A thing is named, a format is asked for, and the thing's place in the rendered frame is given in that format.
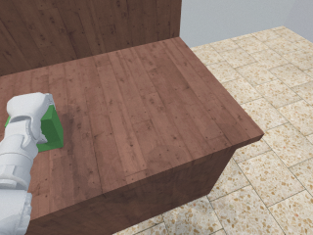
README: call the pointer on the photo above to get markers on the table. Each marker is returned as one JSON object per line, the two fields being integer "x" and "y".
{"x": 147, "y": 127}

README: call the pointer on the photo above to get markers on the robot left forearm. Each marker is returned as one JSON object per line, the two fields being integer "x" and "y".
{"x": 18, "y": 150}

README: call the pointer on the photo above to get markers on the left robot hand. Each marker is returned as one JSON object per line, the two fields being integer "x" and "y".
{"x": 33, "y": 103}

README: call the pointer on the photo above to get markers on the robot left upper arm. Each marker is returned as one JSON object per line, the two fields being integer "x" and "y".
{"x": 15, "y": 210}

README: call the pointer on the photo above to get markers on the sponge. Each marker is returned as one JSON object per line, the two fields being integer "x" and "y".
{"x": 52, "y": 128}

